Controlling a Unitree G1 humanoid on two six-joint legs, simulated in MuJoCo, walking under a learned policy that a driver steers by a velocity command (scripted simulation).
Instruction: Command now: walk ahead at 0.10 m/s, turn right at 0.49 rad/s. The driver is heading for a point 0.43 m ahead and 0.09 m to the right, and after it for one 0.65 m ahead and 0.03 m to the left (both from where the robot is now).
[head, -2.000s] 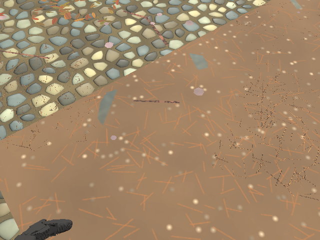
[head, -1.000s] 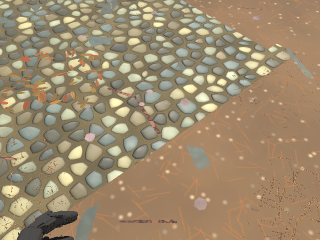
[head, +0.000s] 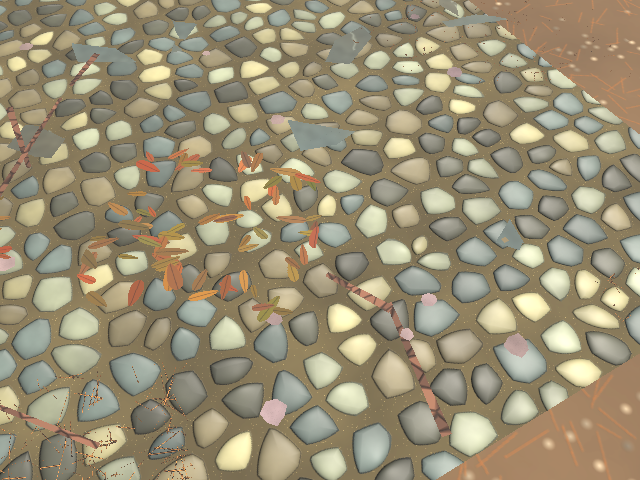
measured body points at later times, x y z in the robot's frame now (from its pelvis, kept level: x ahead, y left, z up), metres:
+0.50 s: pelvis +0.07 +0.05 +0.02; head +0.10 +0.06 +0.47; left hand +0.32 +0.28 -0.08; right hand +0.10 -0.26 -0.07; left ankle +0.12 +0.16 -0.72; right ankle +0.06 -0.07 -0.66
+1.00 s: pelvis +0.06 +0.01 +0.03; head +0.06 -0.02 +0.47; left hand +0.32 +0.17 -0.06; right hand +0.01 -0.30 -0.09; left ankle +0.14 +0.14 -0.64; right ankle +0.00 -0.06 -0.72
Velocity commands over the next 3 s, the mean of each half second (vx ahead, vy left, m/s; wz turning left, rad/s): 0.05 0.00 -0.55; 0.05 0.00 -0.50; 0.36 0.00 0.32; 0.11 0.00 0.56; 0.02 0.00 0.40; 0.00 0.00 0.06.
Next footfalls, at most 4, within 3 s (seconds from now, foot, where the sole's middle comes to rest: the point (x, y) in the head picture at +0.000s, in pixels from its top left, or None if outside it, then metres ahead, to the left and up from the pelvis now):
0.40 left None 0.16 0.15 -0.76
0.82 right None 0.03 -0.08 -0.76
1.40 left None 0.38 0.04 -0.76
1.90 right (426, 436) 0.52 -0.18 -0.76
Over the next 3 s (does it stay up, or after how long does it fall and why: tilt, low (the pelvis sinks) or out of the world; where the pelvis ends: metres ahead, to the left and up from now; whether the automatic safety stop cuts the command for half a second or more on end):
stays up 0.42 -0.02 0.02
